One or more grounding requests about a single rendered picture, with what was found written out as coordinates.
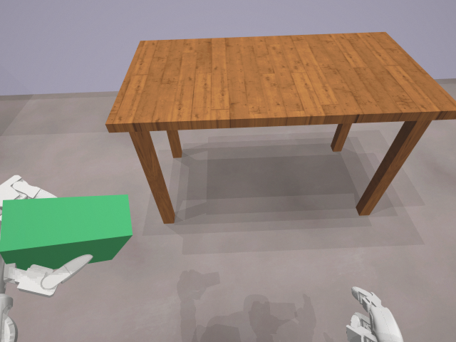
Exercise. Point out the robot left forearm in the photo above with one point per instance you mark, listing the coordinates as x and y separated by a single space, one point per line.
8 327

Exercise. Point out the sponge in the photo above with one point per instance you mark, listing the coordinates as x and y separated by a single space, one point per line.
50 232

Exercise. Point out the robot left hand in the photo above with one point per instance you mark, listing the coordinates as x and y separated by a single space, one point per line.
38 280

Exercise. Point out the table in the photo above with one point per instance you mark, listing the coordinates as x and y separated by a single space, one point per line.
265 81

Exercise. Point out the robot right hand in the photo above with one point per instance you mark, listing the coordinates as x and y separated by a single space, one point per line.
380 327

